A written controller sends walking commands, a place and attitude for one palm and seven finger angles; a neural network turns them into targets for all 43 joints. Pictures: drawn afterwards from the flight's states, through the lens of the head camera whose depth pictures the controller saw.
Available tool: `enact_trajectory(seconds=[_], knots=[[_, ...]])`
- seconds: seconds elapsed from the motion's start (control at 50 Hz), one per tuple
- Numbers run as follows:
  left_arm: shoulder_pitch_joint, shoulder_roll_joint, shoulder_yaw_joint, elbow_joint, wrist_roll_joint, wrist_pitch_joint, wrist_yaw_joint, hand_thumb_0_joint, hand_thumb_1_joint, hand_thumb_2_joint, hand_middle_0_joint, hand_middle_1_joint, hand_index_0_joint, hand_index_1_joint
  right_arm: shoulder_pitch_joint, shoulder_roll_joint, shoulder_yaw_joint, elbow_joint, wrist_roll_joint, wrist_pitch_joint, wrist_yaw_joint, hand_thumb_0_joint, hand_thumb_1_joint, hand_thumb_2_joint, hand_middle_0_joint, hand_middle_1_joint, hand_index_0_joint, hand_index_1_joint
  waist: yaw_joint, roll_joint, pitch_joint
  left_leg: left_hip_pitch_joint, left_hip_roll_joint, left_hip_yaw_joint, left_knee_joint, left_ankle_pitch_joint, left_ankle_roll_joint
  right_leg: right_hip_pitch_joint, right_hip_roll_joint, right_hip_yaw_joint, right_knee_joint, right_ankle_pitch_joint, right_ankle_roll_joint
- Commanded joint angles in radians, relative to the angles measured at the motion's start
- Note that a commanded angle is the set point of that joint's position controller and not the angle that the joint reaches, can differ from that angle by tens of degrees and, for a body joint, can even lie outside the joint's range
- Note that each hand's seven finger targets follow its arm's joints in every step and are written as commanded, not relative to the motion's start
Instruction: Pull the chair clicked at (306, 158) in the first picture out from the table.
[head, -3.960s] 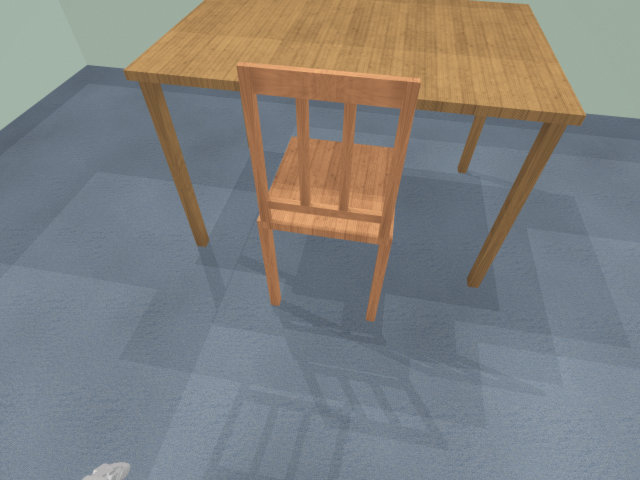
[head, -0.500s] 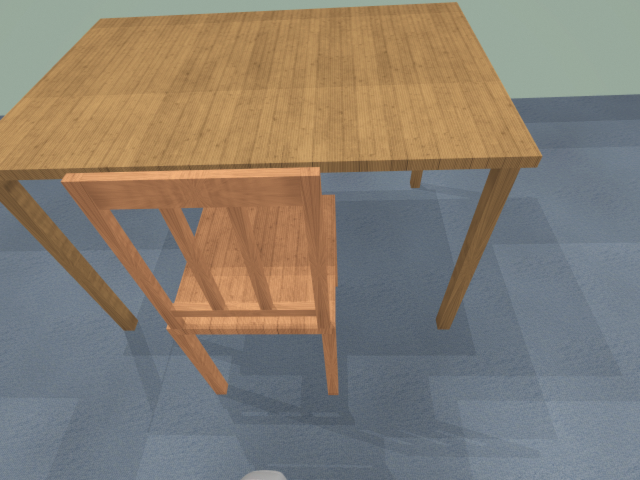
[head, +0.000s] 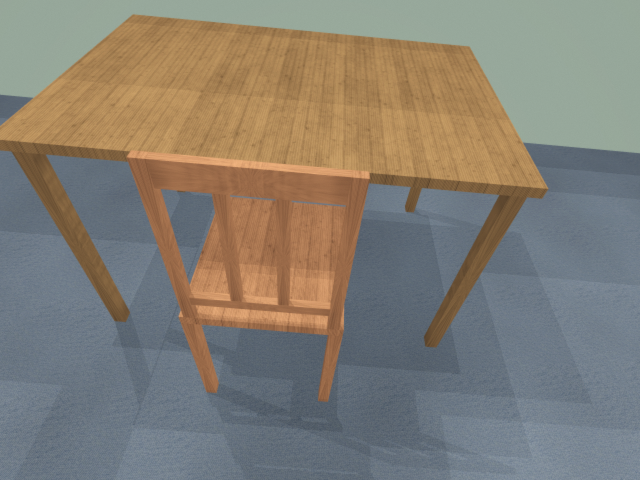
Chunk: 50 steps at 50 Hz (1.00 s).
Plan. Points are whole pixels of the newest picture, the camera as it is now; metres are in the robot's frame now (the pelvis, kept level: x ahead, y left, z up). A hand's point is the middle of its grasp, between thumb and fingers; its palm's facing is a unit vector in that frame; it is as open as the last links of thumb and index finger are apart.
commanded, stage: come to a stop and stand still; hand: left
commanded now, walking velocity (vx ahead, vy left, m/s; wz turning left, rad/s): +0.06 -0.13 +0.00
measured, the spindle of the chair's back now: (230, 252) +0.52 +0.21 -0.09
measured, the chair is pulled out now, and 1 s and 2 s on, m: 0.00 0.00 0.00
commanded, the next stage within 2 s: look again from close up in 0.08 s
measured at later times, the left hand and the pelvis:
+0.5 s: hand out of the picture +0.07 +0.16 -0.18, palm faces +0.02 -0.97 -0.24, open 7.3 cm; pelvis +0.04 -0.02 -0.01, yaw -1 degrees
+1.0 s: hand out of the picture +0.04 +0.16 -0.18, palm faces +0.02 -0.98 -0.20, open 7.4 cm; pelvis +0.04 -0.02 -0.01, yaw -1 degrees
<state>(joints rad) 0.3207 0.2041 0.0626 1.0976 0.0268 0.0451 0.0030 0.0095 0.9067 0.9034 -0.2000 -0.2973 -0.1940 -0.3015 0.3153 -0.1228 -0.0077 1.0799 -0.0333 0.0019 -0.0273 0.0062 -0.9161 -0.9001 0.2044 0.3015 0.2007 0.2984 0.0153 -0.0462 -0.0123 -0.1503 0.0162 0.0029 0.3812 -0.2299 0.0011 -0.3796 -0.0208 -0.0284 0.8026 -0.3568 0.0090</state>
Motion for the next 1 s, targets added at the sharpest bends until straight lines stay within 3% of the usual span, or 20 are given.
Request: enact_trajectory(seconds=[0.0, 0.02, 0.06, 0.1, 0.12, 0.14, 0.16, 0.18, 0.2, 0.22, 0.26, 0.3, 0.32, 0.36, 0.42, 0.5, 0.6, 0.62, 0.96, 0.98], knots=[[-0.035, 0.009, -0.011, -0.060, -0.003, -0.037, -0.006, 0.000, 0.900, 0.900, -0.200, -0.300, -0.200, -0.300, 0.035, -0.171, -0.038, -0.018, 0.002, -0.026, -0.026, 0.000, -0.900, -0.900, 0.200, 0.300, 0.200, 0.300, -0.035, 0.201, 0.103, -0.002, 0.227, -0.189, -0.200, -0.004, 0.145, -0.084, -0.020, 0.000, -0.042, -0.035, 0.009], [-0.059, 0.007, -0.013, -0.069, -0.006, -0.037, -0.008, 0.000, 0.900, 0.900, -0.200, -0.300, -0.200, -0.300, 0.049, -0.168, -0.039, -0.007, 0.003, -0.025, -0.028, 0.000, -0.900, -0.900, 0.200, 0.300, 0.200, 0.300, -0.045, 0.181, 0.112, -0.016, 0.239, -0.192, -0.186, 0.039, 0.153, -0.049, -0.017, -0.003, -0.087, -0.049, 0.006], [-0.033, -0.011, -0.017, -0.062, -0.009, -0.041, -0.004, 0.000, 0.900, 0.900, -0.200, -0.300, -0.200, -0.300, 0.059, -0.172, -0.042, 0.005, 0.000, -0.023, -0.030, 0.000, -0.900, -0.900, 0.200, 0.300, 0.200, 0.300, -0.034, 0.195, 0.067, -0.003, 0.226, -0.186, -0.126, 0.147, 0.146, 0.035, 0.003, -0.017, -0.201, -0.031, 0.002], [0.041, -0.008, -0.015, -0.027, -0.011, -0.050, 0.002, 0.000, 0.900, 0.900, -0.200, -0.300, -0.200, -0.300, 0.061, -0.157, -0.039, 0.017, 0.011, -0.023, -0.031, 0.000, -0.900, -0.900, 0.200, 0.300, 0.200, 0.300, -0.001, 0.160, 0.015, -0.041, 0.173, -0.130, -0.018, 0.194, 0.096, 0.201, 0.009, -0.021, -0.403, 0.157, 0.001], [0.058, 0.030, -0.012, -0.014, -0.013, -0.057, 0.010, 0.000, 0.900, 0.900, -0.200, -0.300, -0.200, -0.300, 0.073, -0.122, -0.034, 0.024, 0.020, -0.026, -0.027, 0.000, -0.900, -0.900, 0.200, 0.300, 0.200, 0.300, 0.002, 0.084, 0.009, -0.127, 0.129, -0.097, 0.027, 0.122, 0.056, 0.314, -0.038, 0.051, -0.454, 0.222, -0.011], [0.070, 0.056, -0.010, 0.004, -0.014, -0.065, 0.017, 0.000, 0.900, 0.900, -0.200, -0.300, -0.200, -0.300, 0.076, -0.082, -0.022, 0.020, 0.024, -0.031, -0.023, 0.000, -0.900, -0.900, 0.200, 0.300, 0.200, 0.300, 0.000, 0.005, 0.011, -0.190, 0.071, -0.029, 0.065, -0.011, 0.016, 0.356, -0.137, 0.145, -0.473, 0.261, -0.043], [0.139, 0.091, -0.031, 0.031, -0.004, -0.066, 0.065, 0.000, 0.900, 0.900, -0.200, -0.300, -0.200, -0.300, -0.094, -0.118, -0.026, -0.056, 0.025, -0.043, -0.011, 0.000, -0.900, -0.900, 0.200, 0.300, 0.200, 0.300, 0.044, 0.057, 0.086, -0.130, 0.028, 0.019, 0.229, -0.014, -0.020, 0.200, -0.161, 0.196, -0.423, 0.657, -0.046], [0.047, 0.115, -0.032, -0.012, -0.011, -0.082, 0.051, 0.000, 0.900, 0.900, -0.200, -0.300, -0.200, -0.300, 0.020, -0.065, -0.015, -0.049, 0.023, -0.022, 0.001, 0.000, -0.900, -0.900, 0.200, 0.300, 0.200, 0.300, -0.042, -0.007, -0.030, -0.120, 0.034, 0.030, 0.270, -0.201, -0.004, 0.178, -0.184, 0.192, -0.493, 0.138, -0.107], [0.002, 0.102, -0.027, -0.040, -0.008, -0.084, 0.047, 0.000, 0.900, 0.900, -0.200, -0.300, -0.200, -0.300, 0.048, -0.078, -0.012, -0.045, 0.013, -0.013, 0.011, 0.000, -0.900, -0.900, 0.200, 0.300, 0.200, 0.300, -0.043, -0.020, -0.001, -0.105, 0.029, 0.032, 0.288, -0.187, 0.006, 0.086, -0.168, 0.218, -0.527, -0.098, -0.133], [-0.027, 0.106, -0.020, -0.051, -0.007, -0.086, 0.047, 0.000, 0.900, 0.900, -0.200, -0.300, -0.200, -0.300, 0.086, -0.073, -0.012, -0.043, 0.006, -0.007, 0.016, 0.000, -0.900, -0.900, 0.200, 0.300, 0.200, 0.300, -0.069, -0.020, 0.009, -0.091, 0.028, 0.040, 0.262, -0.153, 0.017, 0.062, -0.154, 0.183, -0.515, -0.115, -0.134], [-0.040, 0.050, -0.034, -0.057, -0.012, -0.092, 0.045, 0.000, 0.900, 0.900, -0.200, -0.300, -0.200, -0.300, 0.122, -0.064, 0.001, -0.030, 0.006, -0.023, 0.015, 0.000, -0.900, -0.900, 0.200, 0.300, 0.200, 0.300, -0.075, 0.050, 0.073, -0.068, 0.055, -0.005, 0.135, -0.018, 0.025, 0.023, -0.113, 0.141, -0.440, 0.019, -0.116], [-0.015, 0.036, -0.042, -0.040, -0.016, -0.093, 0.040, 0.000, 0.900, 0.900, -0.200, -0.300, -0.200, -0.300, 0.115, -0.084, 0.007, -0.020, 0.011, -0.038, 0.007, 0.000, -0.900, -0.900, 0.200, 0.300, 0.200, 0.300, -0.047, 0.156, 0.069, -0.104, 0.097, -0.052, 0.079, 0.132, 0.035, 0.123, -0.058, 0.083, -0.343, 0.206, -0.085], [0.006, 0.036, -0.041, -0.027, -0.017, -0.096, 0.038, 0.000, 0.900, 0.900, -0.200, -0.300, -0.200, -0.300, 0.105, -0.085, 0.008, -0.015, 0.012, -0.043, 0.002, 0.000, -0.900, -0.900, 0.200, 0.300, 0.200, 0.300, -0.030, 0.163, 0.053, -0.108, 0.105, -0.051, 0.081, 0.218, 0.039, 0.175, -0.056, 0.066, -0.321, 0.301, -0.079], [0.015, 0.038, -0.042, -0.016, -0.021, -0.097, 0.038, 0.000, 0.900, 0.900, -0.200, -0.300, -0.200, -0.300, 0.092, -0.098, 0.008, -0.021, 0.016, -0.041, -0.006, 0.000, -0.900, -0.900, 0.200, 0.300, 0.200, 0.300, -0.029, 0.058, 0.041, -0.094, 0.091, -0.031, 0.092, 0.202, 0.028, 0.207, -0.070, 0.074, -0.319, 0.403, -0.077], [0.001, 0.045, -0.044, -0.021, -0.022, -0.096, 0.038, 0.000, 0.900, 0.900, -0.200, -0.300, -0.200, -0.300, 0.079, -0.095, 0.009, -0.011, 0.018, -0.039, -0.008, 0.000, -0.900, -0.900, 0.200, 0.300, 0.200, 0.300, -0.032, 0.030, 0.052, -0.070, 0.077, -0.017, 0.062, 0.164, 0.020, 0.216, -0.082, 0.087, -0.329, 0.484, -0.073], [-0.001, 0.054, -0.043, -0.027, -0.021, -0.092, 0.042, 0.000, 0.900, 0.900, -0.200, -0.300, -0.200, -0.300, 0.063, -0.105, 0.008, 0.006, 0.018, -0.035, -0.009, 0.000, -0.900, -0.900, 0.200, 0.300, 0.200, 0.300, -0.030, -0.005, 0.053, -0.043, 0.078, -0.015, 0.045, 0.166, 0.017, 0.229, -0.087, 0.084, -0.336, 0.505, -0.066], [-0.004, 0.061, -0.041, -0.030, -0.021, -0.090, 0.044, 0.000, 0.900, 0.900, -0.200, -0.300, -0.200, -0.300, 0.042, -0.113, 0.008, 0.015, 0.017, -0.033, -0.009, 0.000, -0.900, -0.900, 0.200, 0.300, 0.200, 0.300, -0.028, 0.009, 0.045, -0.012, 0.077, -0.011, 0.021, 0.176, 0.014, 0.237, -0.091, 0.093, -0.352, 0.515, -0.064], [-0.006, 0.062, -0.042, -0.030, -0.022, -0.089, 0.043, 0.000, 0.900, 0.900, -0.200, -0.300, -0.200, -0.300, 0.037, -0.109, 0.008, 0.019, 0.017, -0.034, -0.010, 0.000, -0.900, -0.900, 0.200, 0.300, 0.200, 0.300, -0.025, 0.039, 0.044, -0.004, 0.078, -0.012, 0.010, 0.194, 0.014, 0.239, -0.087, 0.092, -0.352, 0.511, -0.064], [0.015, 0.067, -0.048, -0.016, -0.019, -0.083, 0.040, 0.000, 0.900, 0.900, -0.200, -0.300, -0.200, -0.300, 0.010, -0.122, 0.011, 0.039, 0.021, -0.033, -0.012, 0.000, -0.900, -0.900, 0.200, 0.300, 0.200, 0.300, -0.018, 0.051, 0.049, 0.017, 0.087, -0.013, -0.015, 0.172, 0.014, 0.239, -0.090, 0.098, -0.402, 0.453, -0.058], [0.107, 0.088, -0.037, 0.032, -0.008, -0.099, 0.079, 0.000, 0.900, 0.900, -0.200, -0.300, -0.200, -0.300, -0.095, -0.153, -0.008, -0.033, 0.034, -0.034, -0.002, 0.000, -0.900, -0.900, 0.200, 0.300, 0.200, 0.300, 0.031, -0.064, 0.101, -0.121, 0.087, 0.040, 0.221, 0.135, -0.013, 0.243, -0.157, 0.155, -0.397, 0.921, 0.002]])
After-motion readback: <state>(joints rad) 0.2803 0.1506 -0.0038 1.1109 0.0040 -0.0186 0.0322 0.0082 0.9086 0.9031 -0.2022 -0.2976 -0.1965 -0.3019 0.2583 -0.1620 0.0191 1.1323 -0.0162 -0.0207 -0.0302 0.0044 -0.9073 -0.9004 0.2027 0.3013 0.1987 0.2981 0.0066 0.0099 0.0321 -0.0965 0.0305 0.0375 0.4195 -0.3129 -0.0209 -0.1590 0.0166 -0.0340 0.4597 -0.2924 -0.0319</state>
